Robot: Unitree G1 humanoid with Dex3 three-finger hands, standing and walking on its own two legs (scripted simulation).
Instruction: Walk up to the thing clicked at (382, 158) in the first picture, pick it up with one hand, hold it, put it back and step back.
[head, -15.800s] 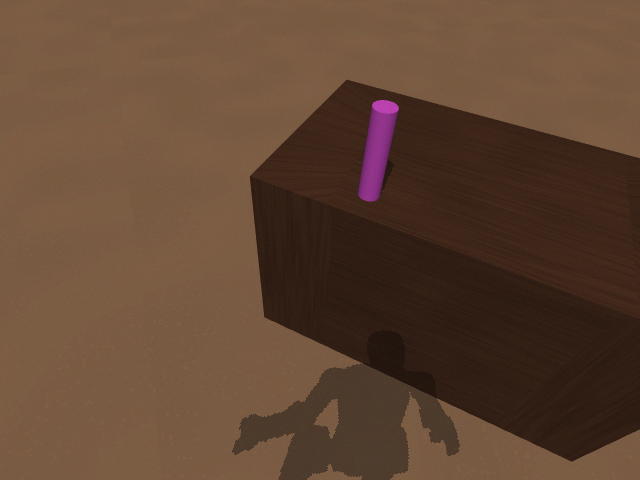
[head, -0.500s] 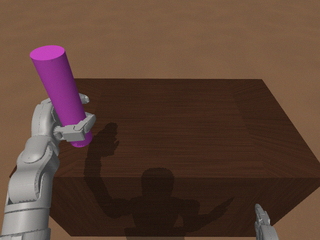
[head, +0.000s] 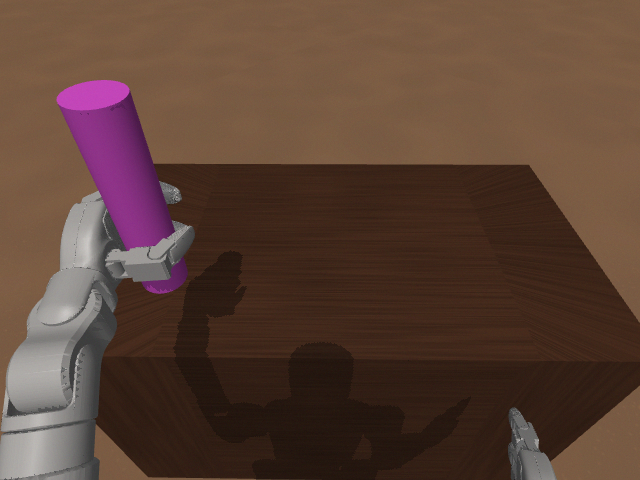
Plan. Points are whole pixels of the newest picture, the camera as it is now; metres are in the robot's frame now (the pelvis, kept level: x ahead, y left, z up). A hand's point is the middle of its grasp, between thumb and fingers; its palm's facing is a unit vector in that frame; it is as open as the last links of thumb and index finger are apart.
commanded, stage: hold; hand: left
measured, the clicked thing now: (137, 204) +0.33 +0.18 +0.24
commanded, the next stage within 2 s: none
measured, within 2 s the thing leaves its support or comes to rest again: neither
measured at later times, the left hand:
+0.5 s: hand (151, 235) +0.33 +0.17 +0.20, palm faces +0.13 -0.99 -0.01, open 7.1 cm
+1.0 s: hand (152, 231) +0.33 +0.17 +0.21, palm faces +0.12 -0.99 -0.01, open 7.1 cm
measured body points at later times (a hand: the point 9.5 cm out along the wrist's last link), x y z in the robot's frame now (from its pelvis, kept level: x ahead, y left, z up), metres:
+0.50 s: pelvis +0.00 +0.00 +0.00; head -0.03 -0.03 +0.45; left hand +0.31 +0.22 +0.21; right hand +0.16 -0.26 -0.07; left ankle +0.00 +0.12 -0.72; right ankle +0.00 -0.14 -0.72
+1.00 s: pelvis +0.00 +0.00 +0.00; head -0.03 -0.03 +0.45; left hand +0.32 +0.22 +0.21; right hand +0.16 -0.26 -0.07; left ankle +0.00 +0.12 -0.72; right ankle +0.00 -0.14 -0.72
